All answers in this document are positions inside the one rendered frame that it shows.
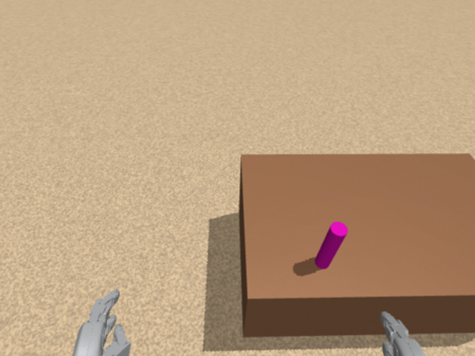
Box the can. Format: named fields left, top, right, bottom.
left=315, top=222, right=348, bottom=269

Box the left robot hand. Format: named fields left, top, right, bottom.
left=73, top=289, right=131, bottom=356

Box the right robot hand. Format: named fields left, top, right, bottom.
left=380, top=311, right=425, bottom=356

